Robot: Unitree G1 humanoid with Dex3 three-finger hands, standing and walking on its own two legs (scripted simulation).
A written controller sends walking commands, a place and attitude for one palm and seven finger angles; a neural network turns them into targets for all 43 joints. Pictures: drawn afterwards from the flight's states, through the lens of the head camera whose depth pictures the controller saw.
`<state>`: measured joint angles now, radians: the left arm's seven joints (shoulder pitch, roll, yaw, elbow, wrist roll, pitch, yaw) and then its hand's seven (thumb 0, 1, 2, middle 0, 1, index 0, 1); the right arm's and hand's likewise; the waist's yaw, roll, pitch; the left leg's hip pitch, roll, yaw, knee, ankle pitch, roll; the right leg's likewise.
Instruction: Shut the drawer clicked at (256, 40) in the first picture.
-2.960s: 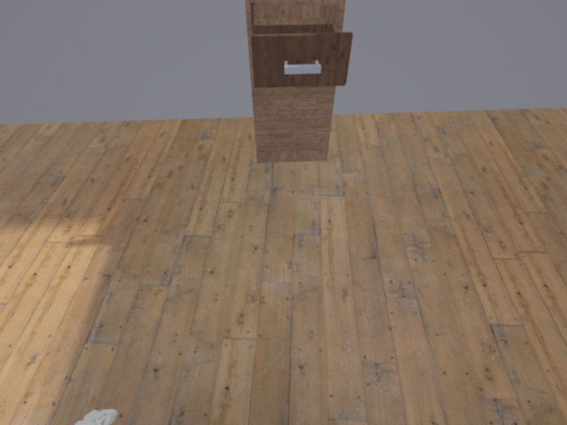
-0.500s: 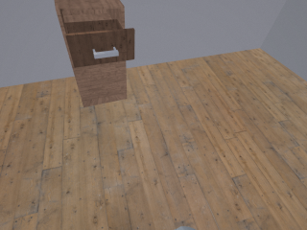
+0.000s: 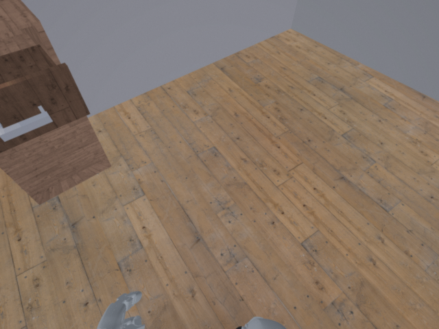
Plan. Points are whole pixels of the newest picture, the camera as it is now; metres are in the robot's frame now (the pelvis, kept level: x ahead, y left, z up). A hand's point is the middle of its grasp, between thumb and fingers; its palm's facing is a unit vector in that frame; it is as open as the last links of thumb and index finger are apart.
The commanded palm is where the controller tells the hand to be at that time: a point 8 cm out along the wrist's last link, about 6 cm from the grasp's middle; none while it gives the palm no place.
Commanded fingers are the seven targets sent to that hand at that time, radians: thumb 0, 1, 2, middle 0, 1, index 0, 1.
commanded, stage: walk to a spot facing it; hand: left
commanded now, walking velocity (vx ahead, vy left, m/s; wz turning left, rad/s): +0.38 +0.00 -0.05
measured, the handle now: (23, 121) +0.65 +0.53 -0.05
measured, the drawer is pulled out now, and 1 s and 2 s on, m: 0.29 0.29 0.29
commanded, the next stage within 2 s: turn to face it in 0.52 s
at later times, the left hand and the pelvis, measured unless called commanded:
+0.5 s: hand out of the picture +0.15 +0.23 -0.17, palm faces +0.01 -0.99 -0.15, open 7.3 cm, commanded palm none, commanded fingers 0.00 0.90 0.90 -0.20 -0.30 -0.20 -0.30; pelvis +0.19 +0.05 +0.01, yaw -4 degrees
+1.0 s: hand (151, 206) +0.42 +0.17 -0.14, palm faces -0.02 -0.98 -0.21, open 7.3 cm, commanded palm none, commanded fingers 0.00 0.90 0.90 -0.20 -0.30 -0.20 -0.30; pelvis +0.30 +0.01 +0.01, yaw +0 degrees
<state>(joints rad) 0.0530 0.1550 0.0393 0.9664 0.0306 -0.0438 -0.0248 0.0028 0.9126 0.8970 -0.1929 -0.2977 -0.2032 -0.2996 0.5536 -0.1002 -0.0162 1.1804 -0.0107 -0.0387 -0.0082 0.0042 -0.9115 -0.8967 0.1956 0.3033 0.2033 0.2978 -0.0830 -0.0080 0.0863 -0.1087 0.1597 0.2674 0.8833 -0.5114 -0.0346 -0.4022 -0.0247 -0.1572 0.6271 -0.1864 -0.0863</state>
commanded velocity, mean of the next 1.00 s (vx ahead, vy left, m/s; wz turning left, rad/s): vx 0.16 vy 0.00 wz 0.09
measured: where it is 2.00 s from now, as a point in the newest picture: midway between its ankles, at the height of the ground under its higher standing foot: (216, 312)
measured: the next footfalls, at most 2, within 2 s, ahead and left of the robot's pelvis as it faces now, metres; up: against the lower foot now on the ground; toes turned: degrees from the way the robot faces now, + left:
left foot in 0.38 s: +0.28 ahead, +0.14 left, +0.00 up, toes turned +9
right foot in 0.84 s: +0.40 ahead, -0.11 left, +0.00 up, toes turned -15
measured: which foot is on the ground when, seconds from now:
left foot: up 0.00-0.36, down 0.38-0.84, up 0.86-1.00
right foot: down 0.00-0.40, up 0.42-0.82, down 0.84-1.00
